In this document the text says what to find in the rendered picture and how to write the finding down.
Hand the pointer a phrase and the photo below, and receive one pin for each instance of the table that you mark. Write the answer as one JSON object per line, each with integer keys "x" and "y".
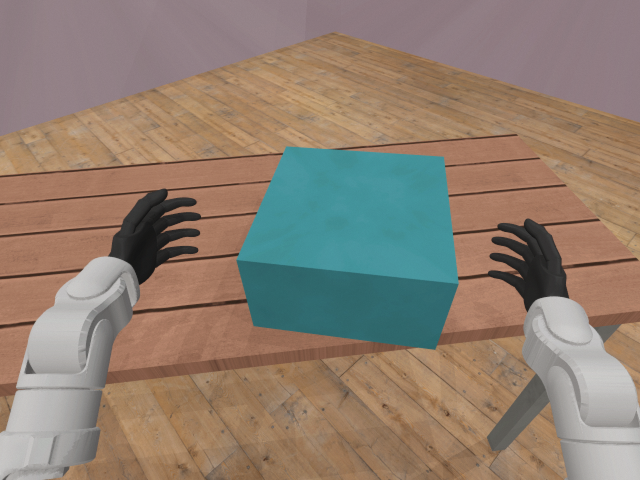
{"x": 192, "y": 315}

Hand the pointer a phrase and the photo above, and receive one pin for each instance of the left robot hand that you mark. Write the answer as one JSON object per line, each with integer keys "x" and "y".
{"x": 140, "y": 239}

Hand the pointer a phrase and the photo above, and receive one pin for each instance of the robot right forearm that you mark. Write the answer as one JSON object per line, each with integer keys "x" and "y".
{"x": 592, "y": 396}

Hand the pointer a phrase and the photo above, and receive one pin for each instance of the right robot hand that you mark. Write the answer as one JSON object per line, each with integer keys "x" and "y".
{"x": 542, "y": 269}

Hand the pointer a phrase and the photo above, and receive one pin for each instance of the carton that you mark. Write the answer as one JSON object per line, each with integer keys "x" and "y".
{"x": 353, "y": 244}

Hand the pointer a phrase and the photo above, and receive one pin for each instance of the robot left forearm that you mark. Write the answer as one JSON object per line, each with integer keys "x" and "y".
{"x": 52, "y": 423}

